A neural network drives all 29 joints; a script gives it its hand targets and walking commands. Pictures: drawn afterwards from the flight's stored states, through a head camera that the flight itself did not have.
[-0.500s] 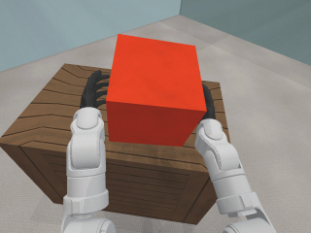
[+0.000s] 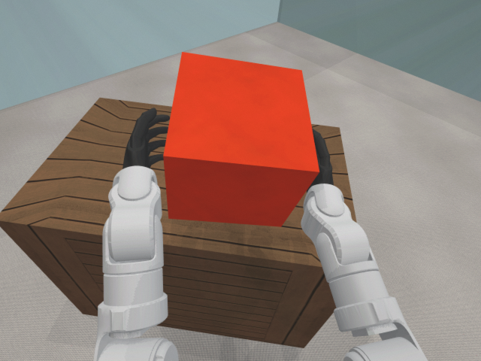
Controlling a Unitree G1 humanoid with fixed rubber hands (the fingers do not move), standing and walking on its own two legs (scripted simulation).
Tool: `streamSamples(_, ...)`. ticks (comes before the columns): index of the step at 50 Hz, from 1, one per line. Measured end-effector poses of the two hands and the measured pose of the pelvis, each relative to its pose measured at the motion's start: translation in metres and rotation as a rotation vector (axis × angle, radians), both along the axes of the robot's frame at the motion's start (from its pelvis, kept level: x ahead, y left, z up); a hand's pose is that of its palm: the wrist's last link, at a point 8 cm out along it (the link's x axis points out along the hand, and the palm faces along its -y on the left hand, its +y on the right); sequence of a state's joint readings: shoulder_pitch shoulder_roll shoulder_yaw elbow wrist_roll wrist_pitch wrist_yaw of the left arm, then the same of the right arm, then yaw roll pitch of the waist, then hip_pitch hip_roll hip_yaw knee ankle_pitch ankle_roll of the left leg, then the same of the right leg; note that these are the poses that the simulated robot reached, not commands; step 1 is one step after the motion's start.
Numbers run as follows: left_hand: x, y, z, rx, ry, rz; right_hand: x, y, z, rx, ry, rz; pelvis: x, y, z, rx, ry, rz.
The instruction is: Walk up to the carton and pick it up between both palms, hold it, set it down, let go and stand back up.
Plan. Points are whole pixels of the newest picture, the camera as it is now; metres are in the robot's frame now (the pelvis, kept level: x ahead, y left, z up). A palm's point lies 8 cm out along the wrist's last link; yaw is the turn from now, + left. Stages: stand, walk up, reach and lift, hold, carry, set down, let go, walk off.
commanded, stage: hold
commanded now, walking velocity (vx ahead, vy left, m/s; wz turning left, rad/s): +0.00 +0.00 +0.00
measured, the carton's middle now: (234, 144) +0.38 +0.00 +0.19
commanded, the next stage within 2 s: set down in 0.36 s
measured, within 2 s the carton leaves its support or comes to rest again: neither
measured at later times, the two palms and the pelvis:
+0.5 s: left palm (141, 167) +0.36 +0.14 +0.17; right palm (314, 185) +0.34 -0.12 +0.14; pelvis +0.00 +0.00 +0.00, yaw +0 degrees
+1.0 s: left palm (159, 182) +0.39 +0.12 +0.10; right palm (311, 198) +0.36 -0.14 +0.08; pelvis +0.03 +0.01 +0.00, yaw -1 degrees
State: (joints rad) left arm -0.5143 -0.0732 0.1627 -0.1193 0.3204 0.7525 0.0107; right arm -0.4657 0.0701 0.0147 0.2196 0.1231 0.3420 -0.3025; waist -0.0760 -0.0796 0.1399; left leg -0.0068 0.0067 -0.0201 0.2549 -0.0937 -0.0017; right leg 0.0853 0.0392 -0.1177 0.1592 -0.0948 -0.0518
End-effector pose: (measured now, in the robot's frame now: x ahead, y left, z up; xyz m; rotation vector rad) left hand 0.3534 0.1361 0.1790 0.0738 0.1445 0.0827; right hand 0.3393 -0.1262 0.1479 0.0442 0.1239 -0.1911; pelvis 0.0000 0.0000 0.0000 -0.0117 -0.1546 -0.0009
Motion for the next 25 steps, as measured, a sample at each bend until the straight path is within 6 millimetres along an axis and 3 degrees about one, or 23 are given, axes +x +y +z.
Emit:
streamSamples(18, 0.001, 0.0, 0.001, 0.003, -0.001, -0.001, 0.001, 0.0, 0.0, 0.001, -0.001, -0.001, 0.001, 0.0, 0.0, 0.0, -0.001, 0.0)
streamSamples(25, 0.003, 0.0, -0.007, 0.012, 0.005, -0.004, 0.001, 0.001, -0.012, 0.02, 0.005, -0.01, 0.002, 0.002, 0.0, 0.0, 0.008, 0.004)
